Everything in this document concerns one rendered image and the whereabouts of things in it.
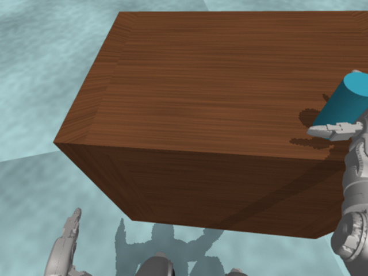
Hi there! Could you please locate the right robot hand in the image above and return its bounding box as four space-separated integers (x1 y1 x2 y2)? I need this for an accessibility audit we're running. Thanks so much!
306 70 368 141

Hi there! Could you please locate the can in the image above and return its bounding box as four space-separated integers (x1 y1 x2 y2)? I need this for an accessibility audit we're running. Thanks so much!
312 72 368 139

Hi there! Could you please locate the left robot hand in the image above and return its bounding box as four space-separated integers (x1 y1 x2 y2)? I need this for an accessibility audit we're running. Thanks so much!
44 208 92 276

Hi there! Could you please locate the right robot arm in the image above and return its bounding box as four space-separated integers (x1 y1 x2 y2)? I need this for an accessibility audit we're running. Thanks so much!
331 133 368 276

